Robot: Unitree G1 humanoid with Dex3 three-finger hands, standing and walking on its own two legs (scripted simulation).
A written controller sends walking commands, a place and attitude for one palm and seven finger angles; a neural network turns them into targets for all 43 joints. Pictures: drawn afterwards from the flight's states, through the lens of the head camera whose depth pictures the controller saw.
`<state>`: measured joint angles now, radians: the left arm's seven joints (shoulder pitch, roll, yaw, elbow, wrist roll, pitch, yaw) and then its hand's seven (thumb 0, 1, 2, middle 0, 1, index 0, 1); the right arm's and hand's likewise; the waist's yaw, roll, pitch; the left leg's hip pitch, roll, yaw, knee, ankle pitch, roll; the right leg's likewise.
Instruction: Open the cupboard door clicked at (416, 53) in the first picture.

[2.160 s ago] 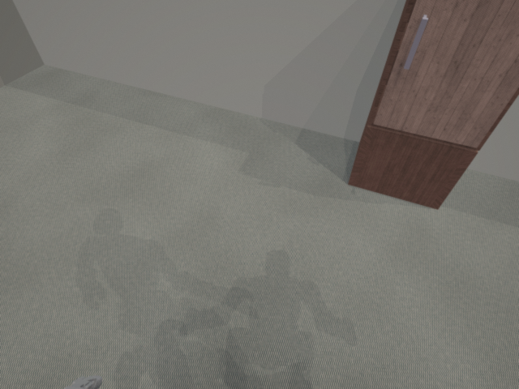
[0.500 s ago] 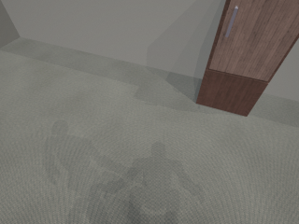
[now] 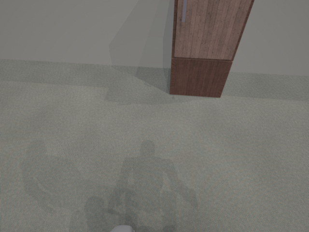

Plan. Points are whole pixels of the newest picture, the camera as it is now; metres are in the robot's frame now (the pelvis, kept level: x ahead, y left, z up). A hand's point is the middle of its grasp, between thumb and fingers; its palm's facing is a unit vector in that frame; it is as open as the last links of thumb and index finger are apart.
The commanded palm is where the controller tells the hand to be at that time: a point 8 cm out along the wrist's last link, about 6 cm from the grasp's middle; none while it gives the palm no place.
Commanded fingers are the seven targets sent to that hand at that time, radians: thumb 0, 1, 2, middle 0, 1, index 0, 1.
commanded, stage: walk to a spot facing it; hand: left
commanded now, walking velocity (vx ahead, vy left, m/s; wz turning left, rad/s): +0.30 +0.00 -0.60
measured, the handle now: (184, 5) +1.32 -0.06 +0.02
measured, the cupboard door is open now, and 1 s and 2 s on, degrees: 0 0 0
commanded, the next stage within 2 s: turn to face it in 1.46 s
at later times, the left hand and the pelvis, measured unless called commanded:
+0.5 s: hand (93, 194) +0.25 +0.24 -0.17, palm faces -0.28 -0.94 -0.20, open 7.4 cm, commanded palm none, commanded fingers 0.00 0.90 0.90 -0.20 -0.30 -0.20 -0.30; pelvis +0.10 +0.05 +0.00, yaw -19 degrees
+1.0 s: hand (151, 146) +0.45 +0.06 -0.17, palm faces -0.51 -0.83 -0.21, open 7.2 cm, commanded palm none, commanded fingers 0.00 0.90 0.90 -0.20 -0.30 -0.20 -0.30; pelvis +0.28 -0.06 -0.01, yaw -32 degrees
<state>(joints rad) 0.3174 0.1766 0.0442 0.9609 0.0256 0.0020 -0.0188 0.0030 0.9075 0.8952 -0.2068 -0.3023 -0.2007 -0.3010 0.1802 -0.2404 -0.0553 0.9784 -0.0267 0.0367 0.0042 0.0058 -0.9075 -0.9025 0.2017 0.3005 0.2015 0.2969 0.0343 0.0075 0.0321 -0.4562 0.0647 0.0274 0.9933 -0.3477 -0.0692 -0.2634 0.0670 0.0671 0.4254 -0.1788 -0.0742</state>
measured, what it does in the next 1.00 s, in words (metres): walks ahead, turning right: left foot, then right foot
